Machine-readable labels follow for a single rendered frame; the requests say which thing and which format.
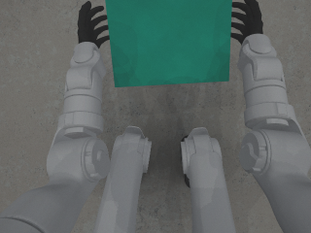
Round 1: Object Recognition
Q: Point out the left robot hand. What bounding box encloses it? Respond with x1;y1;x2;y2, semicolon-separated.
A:
77;1;110;48

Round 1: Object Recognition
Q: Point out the robot right foot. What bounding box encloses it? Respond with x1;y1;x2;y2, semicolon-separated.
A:
180;136;190;187

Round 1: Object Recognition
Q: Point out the carton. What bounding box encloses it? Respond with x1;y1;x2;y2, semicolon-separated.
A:
105;0;232;87

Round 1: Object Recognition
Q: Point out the right robot hand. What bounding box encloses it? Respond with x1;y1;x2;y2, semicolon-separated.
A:
230;0;263;45

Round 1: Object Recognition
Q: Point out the left robot forearm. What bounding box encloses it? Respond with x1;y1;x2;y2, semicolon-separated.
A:
46;42;107;173

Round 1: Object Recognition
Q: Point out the right robot forearm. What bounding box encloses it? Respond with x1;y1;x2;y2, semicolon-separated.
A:
237;33;311;166

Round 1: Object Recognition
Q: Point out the right robot upper arm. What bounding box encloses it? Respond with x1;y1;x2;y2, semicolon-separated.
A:
238;128;311;233

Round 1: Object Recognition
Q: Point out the left robot upper arm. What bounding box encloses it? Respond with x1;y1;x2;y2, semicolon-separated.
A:
0;136;111;233

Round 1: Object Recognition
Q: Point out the left robot thigh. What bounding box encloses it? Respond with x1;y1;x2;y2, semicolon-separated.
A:
92;132;152;233

